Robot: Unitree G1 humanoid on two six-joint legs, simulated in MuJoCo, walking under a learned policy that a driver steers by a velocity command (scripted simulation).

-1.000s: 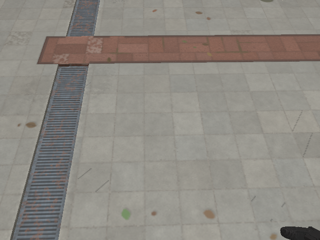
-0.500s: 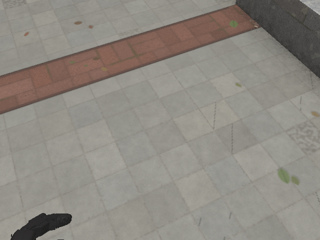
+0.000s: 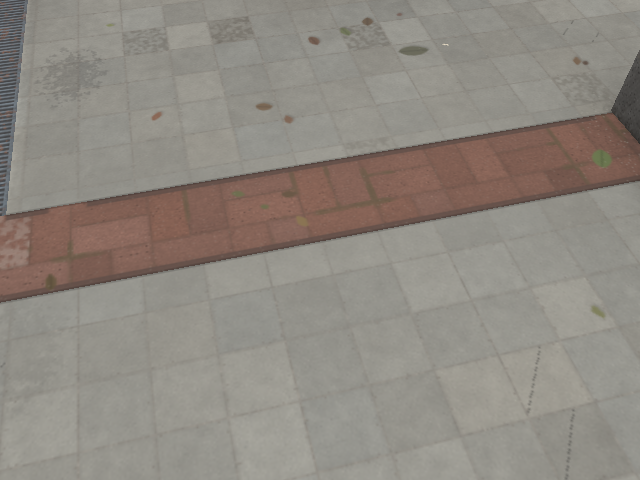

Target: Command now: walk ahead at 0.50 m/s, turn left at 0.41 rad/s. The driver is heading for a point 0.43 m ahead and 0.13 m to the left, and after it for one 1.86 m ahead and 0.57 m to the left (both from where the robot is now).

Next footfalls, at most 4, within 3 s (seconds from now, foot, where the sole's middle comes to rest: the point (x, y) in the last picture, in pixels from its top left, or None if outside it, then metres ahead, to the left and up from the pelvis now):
0.48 right None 0.47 -0.06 -0.76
0.92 left None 0.37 0.19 -0.76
1.26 right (365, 473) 0.48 -0.04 -0.76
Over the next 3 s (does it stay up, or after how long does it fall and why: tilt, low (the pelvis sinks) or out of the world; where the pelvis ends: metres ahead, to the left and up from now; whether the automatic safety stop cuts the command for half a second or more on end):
stays up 0.40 0.05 0.02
